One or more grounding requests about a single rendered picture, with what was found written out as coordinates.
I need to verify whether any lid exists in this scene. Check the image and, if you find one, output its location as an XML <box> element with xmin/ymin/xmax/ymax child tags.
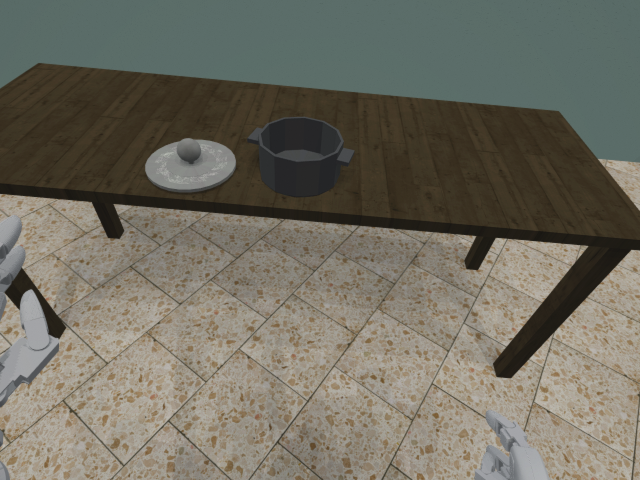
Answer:
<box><xmin>145</xmin><ymin>140</ymin><xmax>236</xmax><ymax>193</ymax></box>

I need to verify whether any right robot hand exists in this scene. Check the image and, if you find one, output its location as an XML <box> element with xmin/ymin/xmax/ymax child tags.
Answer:
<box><xmin>475</xmin><ymin>410</ymin><xmax>550</xmax><ymax>480</ymax></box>

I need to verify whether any table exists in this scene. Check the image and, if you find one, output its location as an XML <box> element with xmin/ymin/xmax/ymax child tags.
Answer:
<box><xmin>0</xmin><ymin>63</ymin><xmax>640</xmax><ymax>378</ymax></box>

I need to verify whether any left robot hand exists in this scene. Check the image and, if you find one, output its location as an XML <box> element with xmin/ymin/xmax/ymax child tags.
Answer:
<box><xmin>0</xmin><ymin>215</ymin><xmax>59</xmax><ymax>407</ymax></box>

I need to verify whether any pot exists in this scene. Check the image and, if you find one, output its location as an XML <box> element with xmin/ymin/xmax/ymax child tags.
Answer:
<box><xmin>247</xmin><ymin>117</ymin><xmax>355</xmax><ymax>197</ymax></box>

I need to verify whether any knob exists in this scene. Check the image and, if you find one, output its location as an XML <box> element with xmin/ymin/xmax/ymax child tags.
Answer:
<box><xmin>177</xmin><ymin>138</ymin><xmax>201</xmax><ymax>162</ymax></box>

